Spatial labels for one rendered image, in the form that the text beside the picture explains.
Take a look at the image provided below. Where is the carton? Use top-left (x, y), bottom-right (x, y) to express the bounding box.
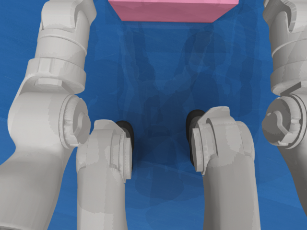
top-left (108, 0), bottom-right (239, 23)

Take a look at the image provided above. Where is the robot left forearm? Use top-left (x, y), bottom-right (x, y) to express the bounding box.
top-left (8, 0), bottom-right (97, 134)

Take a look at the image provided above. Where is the right robot shin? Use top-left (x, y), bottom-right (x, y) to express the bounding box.
top-left (195, 106), bottom-right (255, 160)

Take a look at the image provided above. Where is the robot right forearm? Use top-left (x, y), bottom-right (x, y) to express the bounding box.
top-left (262, 0), bottom-right (307, 96)

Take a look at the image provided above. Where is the right robot upper arm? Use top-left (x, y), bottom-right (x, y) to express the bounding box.
top-left (262, 93), bottom-right (307, 216)

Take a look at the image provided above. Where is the robot right foot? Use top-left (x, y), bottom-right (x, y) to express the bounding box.
top-left (186, 109), bottom-right (205, 166)

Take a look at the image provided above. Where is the left robot upper arm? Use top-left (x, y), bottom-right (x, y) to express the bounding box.
top-left (0, 92), bottom-right (91, 230)

